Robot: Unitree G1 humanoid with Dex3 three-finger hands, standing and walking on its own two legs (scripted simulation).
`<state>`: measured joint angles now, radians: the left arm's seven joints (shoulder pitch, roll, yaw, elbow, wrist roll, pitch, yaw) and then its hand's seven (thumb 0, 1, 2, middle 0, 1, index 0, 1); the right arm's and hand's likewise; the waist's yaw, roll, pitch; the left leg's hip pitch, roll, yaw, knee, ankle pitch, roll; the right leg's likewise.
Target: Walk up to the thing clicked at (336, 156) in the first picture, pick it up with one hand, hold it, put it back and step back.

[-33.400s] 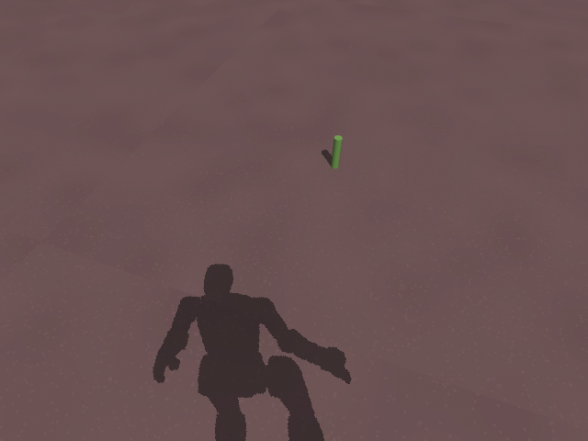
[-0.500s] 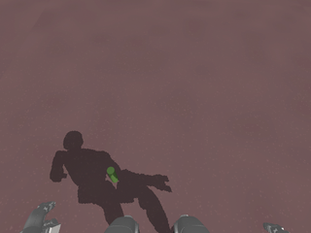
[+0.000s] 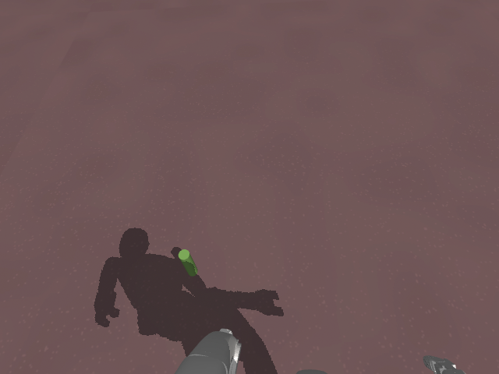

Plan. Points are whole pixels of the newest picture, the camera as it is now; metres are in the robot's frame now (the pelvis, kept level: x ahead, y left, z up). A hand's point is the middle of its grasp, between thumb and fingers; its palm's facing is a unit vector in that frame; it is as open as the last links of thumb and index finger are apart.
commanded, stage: step back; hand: left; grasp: from the side
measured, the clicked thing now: (188, 263) +0.53 +0.28 -0.67
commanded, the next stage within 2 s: none
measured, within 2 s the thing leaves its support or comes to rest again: neither
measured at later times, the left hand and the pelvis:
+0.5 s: hand out of the picture -0.05 +0.27 -0.15, palm faces +0.00 -0.92 -0.38, open 7.4 cm; pelvis -0.14 +0.00 +0.00, yaw +0 degrees
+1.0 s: hand out of the picture -0.20 +0.27 -0.15, palm faces +0.07 -0.92 -0.40, open 7.4 cm; pelvis -0.31 -0.01 -0.01, yaw +5 degrees
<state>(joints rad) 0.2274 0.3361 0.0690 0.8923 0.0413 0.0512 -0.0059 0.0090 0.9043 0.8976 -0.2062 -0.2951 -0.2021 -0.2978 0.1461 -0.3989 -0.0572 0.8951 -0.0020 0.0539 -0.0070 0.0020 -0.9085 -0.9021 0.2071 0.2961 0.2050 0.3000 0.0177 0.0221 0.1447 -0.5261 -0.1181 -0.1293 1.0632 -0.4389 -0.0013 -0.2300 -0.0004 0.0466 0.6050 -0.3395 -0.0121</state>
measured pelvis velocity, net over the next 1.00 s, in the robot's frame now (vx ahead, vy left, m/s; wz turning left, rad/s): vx -0.31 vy -0.01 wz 0.09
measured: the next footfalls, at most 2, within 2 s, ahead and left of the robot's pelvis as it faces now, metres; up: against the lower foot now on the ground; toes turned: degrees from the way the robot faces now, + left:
left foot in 0.20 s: -0.03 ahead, +0.12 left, +0.00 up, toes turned +2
right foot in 0.56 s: -0.16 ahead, -0.14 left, +0.00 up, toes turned +2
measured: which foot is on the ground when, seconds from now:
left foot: up 0.00-0.18, down 0.20-0.58, up 0.60-0.88, down 0.90-1.00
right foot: down 0.00-0.22, up 0.24-0.54, down 0.56-0.92, up 0.94-1.00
